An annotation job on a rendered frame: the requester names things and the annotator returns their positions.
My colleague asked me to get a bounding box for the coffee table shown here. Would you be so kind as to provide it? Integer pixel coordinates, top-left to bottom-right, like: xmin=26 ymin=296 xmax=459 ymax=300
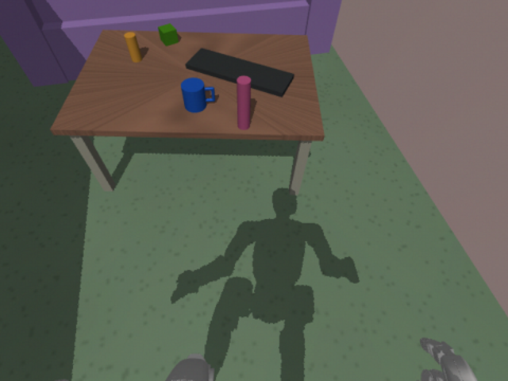
xmin=50 ymin=30 xmax=325 ymax=195

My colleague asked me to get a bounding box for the right robot hand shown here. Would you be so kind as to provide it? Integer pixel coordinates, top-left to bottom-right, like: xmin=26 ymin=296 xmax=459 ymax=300
xmin=417 ymin=338 xmax=478 ymax=381

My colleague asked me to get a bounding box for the sofa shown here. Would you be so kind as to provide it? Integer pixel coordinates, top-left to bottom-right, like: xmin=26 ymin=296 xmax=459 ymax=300
xmin=0 ymin=0 xmax=342 ymax=87

